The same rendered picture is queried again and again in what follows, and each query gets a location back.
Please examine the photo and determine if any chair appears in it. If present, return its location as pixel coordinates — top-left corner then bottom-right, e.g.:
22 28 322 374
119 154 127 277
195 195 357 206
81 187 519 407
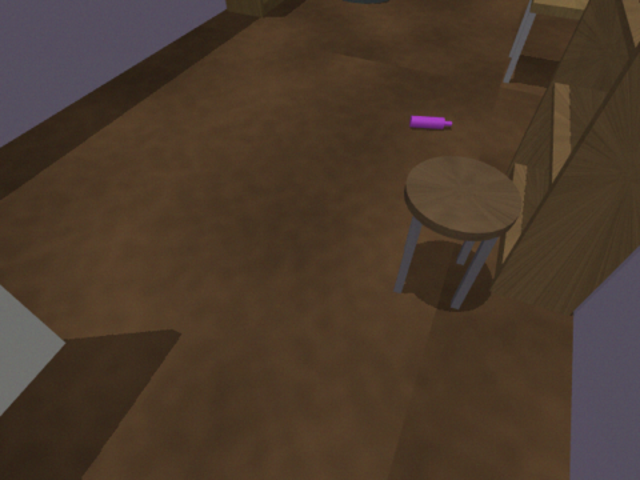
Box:
503 0 589 83

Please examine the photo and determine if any bookshelf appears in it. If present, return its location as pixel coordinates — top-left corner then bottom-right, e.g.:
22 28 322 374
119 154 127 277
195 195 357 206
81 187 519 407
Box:
489 0 640 316
226 0 285 17

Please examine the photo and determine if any stool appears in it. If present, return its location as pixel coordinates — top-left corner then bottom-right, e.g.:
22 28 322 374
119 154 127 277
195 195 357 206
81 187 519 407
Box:
393 156 522 310

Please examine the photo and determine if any bottle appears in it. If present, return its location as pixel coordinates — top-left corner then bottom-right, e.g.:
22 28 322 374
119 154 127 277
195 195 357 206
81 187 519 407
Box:
410 116 452 129

